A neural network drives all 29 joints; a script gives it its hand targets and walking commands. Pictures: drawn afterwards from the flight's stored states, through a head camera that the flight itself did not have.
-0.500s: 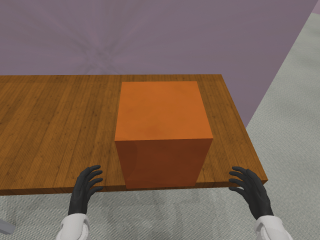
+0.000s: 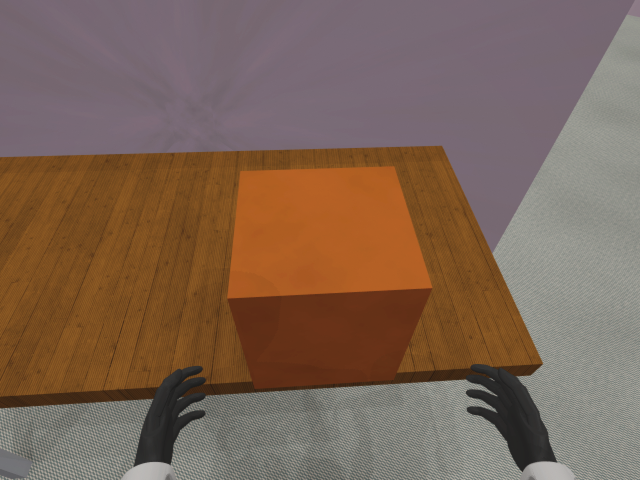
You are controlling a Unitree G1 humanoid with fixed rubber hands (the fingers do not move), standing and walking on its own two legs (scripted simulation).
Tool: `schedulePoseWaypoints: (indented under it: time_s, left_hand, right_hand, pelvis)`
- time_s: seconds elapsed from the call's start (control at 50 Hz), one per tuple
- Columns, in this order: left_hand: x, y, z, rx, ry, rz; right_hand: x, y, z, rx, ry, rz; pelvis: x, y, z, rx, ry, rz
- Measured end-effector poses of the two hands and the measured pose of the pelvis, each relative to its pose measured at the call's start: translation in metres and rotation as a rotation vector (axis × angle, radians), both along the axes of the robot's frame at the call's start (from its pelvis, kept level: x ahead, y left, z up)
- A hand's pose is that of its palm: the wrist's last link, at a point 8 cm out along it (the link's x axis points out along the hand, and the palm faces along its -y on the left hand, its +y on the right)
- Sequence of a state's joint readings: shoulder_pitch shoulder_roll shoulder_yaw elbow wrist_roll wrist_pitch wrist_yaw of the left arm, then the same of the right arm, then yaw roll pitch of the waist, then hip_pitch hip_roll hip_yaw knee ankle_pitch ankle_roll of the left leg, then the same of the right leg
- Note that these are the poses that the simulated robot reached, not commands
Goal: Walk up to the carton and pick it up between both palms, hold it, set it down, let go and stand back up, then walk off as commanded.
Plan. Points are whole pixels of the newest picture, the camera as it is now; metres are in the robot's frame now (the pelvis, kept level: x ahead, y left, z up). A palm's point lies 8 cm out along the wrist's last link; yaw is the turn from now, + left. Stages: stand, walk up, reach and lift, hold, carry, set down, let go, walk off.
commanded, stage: set down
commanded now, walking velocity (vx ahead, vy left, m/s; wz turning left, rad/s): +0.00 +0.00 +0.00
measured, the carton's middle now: (321, 281) +0.36 +0.02 +0.01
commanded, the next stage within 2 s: let go in 1.26 s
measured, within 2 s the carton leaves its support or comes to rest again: neither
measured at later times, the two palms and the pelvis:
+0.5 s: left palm (158, 461) +0.14 +0.21 -0.04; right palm (516, 457) +0.16 -0.21 -0.04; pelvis -0.01 +0.00 +0.00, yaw +0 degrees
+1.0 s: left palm (146, 467) +0.14 +0.23 -0.07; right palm (500, 462) +0.16 -0.21 -0.07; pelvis +0.00 +0.01 +0.00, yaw +1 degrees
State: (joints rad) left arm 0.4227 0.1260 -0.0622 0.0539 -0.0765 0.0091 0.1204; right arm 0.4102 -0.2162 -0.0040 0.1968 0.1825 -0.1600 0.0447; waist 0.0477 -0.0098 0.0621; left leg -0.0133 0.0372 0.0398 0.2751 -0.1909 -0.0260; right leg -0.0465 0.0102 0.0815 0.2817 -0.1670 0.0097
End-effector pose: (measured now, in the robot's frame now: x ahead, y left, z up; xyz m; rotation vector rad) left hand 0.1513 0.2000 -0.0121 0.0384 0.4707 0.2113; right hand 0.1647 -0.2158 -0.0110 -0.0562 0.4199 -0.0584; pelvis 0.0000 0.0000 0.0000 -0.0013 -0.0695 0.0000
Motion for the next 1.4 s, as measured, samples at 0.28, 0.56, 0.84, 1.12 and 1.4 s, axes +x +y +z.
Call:
schedulePoseWaypoints:
  time_s: [0.28,0.56,0.84,1.12,1.4]
  left_hand:
    - [-0.010,0.005,-0.018,0.009,0.087,-0.012]
    - [-0.008,0.010,-0.035,0.022,0.167,-0.036]
    - [-0.011,0.023,-0.049,0.039,0.254,-0.037]
    - [-0.009,0.032,-0.062,0.053,0.334,-0.057]
    - [-0.001,0.036,-0.071,0.050,0.380,-0.082]
  right_hand:
    - [-0.004,0.001,-0.017,-0.016,0.064,0.010]
    - [-0.009,0.002,-0.034,-0.049,0.135,0.020]
    - [-0.010,0.007,-0.051,-0.069,0.205,0.035]
    - [-0.009,0.009,-0.068,-0.090,0.266,0.040]
    - [-0.010,0.011,-0.079,-0.108,0.296,0.032]
  pelvis:
    - [-0.003,-0.001,0.000,0.001,0.002,0.006]
    - [-0.007,0.000,-0.001,0.002,0.000,0.008]
    - [-0.004,0.005,-0.002,0.000,-0.006,0.010]
    - [0.001,0.008,-0.003,-0.004,-0.007,0.012]
    - [0.003,0.009,-0.004,-0.006,-0.006,0.014]
